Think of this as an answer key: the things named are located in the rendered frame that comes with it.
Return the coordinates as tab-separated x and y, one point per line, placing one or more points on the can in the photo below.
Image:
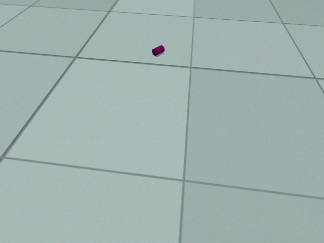
158	50

